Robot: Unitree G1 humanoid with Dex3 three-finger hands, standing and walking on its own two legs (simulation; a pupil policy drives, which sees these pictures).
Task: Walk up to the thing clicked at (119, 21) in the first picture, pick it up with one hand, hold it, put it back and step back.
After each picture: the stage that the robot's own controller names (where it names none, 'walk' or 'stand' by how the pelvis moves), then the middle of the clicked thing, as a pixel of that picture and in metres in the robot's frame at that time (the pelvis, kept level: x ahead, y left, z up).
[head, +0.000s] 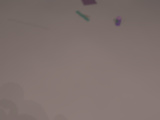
stand; (118, 21) +1.84 -0.51 -0.72
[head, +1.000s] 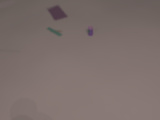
walk; (90, 31) +1.75 -0.04 -0.69
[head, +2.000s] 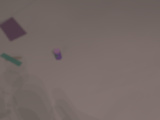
walk; (57, 54) +1.16 +0.28 -0.70
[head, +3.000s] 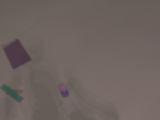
walk; (64, 91) +0.77 +0.26 -0.71
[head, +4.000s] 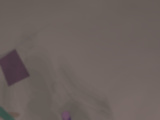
walk; (66, 118) +0.53 +0.19 -0.72
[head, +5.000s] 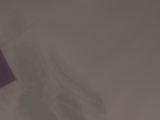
stand; out of the picture +0.41 +0.19 -0.71
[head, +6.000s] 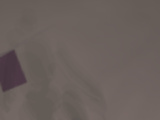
stand; out of the picture +0.38 +0.13 -0.72
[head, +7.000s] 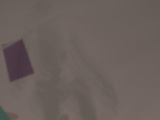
stand; out of the picture +0.35 +0.11 -0.70
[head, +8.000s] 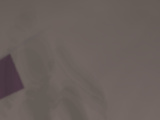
stand; out of the picture +0.31 +0.13 -0.72
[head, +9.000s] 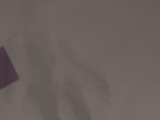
stand; out of the picture +0.33 +0.20 -0.71
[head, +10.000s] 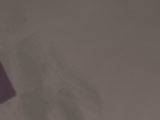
stand; out of the picture +0.28 +0.16 -0.72
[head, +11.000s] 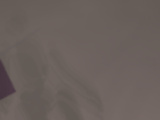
stand; out of the picture +0.31 +0.18 -0.72
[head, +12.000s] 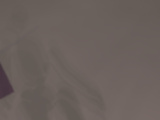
stand; out of the picture +0.30 +0.19 -0.72
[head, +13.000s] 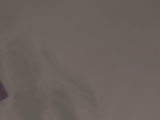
stand; out of the picture +0.27 +0.17 -0.72
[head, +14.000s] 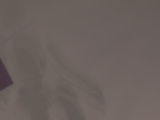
stand; out of the picture +0.33 +0.18 -0.71
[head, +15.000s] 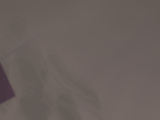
stand; out of the picture +0.31 +0.18 -0.72
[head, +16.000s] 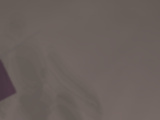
stand; out of the picture +0.33 +0.17 -0.72
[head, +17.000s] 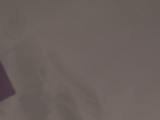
stand; out of the picture +0.32 +0.17 -0.72
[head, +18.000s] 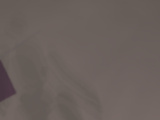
stand; out of the picture +0.32 +0.17 -0.72
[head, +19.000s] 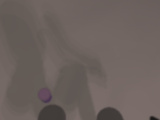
go down; (45, 95) +0.36 +0.18 -0.49
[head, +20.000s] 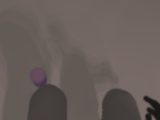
go down; (39, 78) +0.39 +0.21 -0.32
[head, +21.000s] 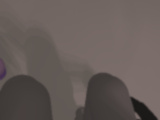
close in; out of the picture +0.37 +0.24 -0.24
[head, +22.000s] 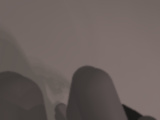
close; out of the picture +0.38 +0.25 -0.22
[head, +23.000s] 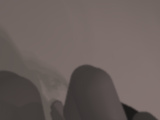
close; out of the picture +0.37 +0.26 -0.22
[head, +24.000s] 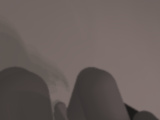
lift; out of the picture +0.32 +0.23 -0.22
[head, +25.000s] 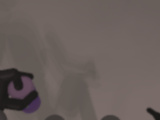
lift; (26, 95) +0.31 +0.18 -0.02
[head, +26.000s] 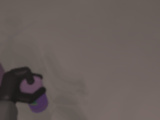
hold; (35, 95) +0.32 +0.17 +0.01
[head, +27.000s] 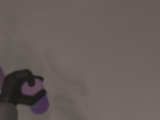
hold; (36, 97) +0.32 +0.17 -0.01
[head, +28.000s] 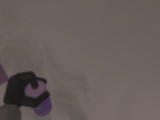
crouch; (39, 99) +0.32 +0.15 -0.03
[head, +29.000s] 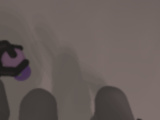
crouch; (18, 65) +0.41 +0.21 -0.12
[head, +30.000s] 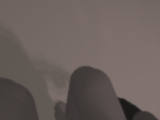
lower; out of the picture +0.39 +0.28 -0.23
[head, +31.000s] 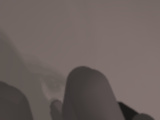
lower; out of the picture +0.40 +0.28 -0.23
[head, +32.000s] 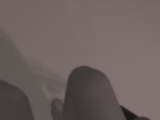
lower; out of the picture +0.40 +0.28 -0.23
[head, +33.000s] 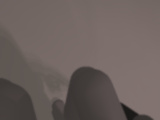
lower; out of the picture +0.39 +0.28 -0.23
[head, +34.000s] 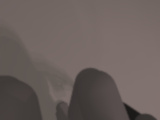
open; out of the picture +0.38 +0.27 -0.23
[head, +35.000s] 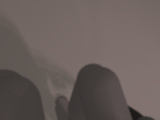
rise; out of the picture +0.37 +0.27 -0.23
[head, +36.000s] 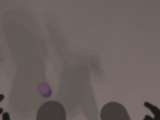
walk; (45, 90) +0.39 +0.21 -0.47
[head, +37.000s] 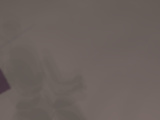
stand; out of the picture +0.34 +0.17 -0.66
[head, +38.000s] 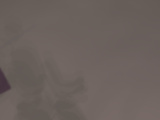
stand; out of the picture +0.35 +0.18 -0.66
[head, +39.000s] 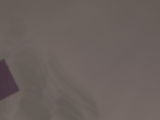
stand; out of the picture +0.36 +0.17 -0.71
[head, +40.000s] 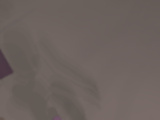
walk; out of the picture +0.38 +0.15 -0.70
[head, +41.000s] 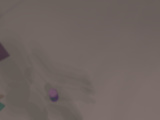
walk; (53, 95) +0.57 +0.21 -0.70
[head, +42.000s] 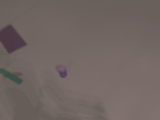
walk; (62, 71) +0.90 +0.25 -0.71
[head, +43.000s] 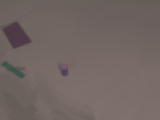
stand; (64, 70) +0.98 +0.16 -0.72
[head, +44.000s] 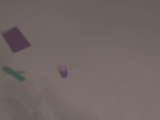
stand; (63, 71) +1.00 +0.18 -0.73
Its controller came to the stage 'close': yes
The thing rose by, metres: 0.69
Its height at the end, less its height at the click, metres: +0.00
